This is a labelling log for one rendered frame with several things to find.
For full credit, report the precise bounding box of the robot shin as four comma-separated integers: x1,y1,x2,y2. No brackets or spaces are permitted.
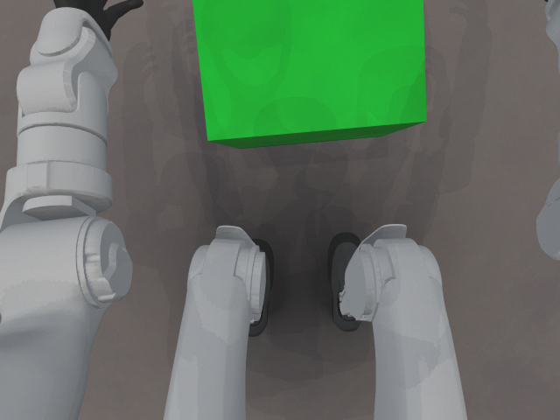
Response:
187,226,261,324
339,224,442,322

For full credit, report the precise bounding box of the left robot upper arm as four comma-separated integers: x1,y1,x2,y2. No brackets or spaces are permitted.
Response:
0,215,133,420

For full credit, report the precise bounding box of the right robot shin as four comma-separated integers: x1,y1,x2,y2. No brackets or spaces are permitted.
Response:
339,224,442,322

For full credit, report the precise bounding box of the left robot forearm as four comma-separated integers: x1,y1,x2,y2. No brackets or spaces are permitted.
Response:
0,7,118,233

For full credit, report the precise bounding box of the carton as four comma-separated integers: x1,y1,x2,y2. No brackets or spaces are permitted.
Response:
192,0,427,149

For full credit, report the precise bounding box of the left robot shin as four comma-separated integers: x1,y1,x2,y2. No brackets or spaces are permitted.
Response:
187,226,261,324

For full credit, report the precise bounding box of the left robot hand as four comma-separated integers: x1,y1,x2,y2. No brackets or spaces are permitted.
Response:
53,0,144,42

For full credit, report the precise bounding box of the right robot upper arm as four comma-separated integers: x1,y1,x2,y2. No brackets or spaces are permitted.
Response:
536,178,560,261

